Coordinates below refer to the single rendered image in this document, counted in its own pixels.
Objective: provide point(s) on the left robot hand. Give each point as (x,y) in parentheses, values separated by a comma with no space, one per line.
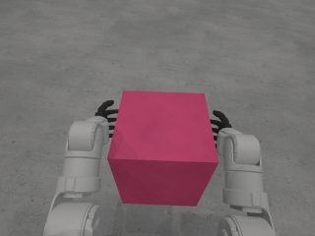
(104,113)

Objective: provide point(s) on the left robot forearm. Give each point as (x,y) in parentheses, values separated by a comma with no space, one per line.
(81,164)

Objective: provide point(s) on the robot right upper arm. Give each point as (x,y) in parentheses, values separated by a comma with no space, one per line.
(243,225)

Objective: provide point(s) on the right robot hand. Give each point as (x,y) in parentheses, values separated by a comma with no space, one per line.
(223,123)

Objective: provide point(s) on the carton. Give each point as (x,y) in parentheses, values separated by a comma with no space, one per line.
(162,150)

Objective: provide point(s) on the robot left upper arm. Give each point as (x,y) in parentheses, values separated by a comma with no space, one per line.
(75,219)

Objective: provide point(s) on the right robot forearm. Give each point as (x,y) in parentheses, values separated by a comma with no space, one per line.
(243,179)

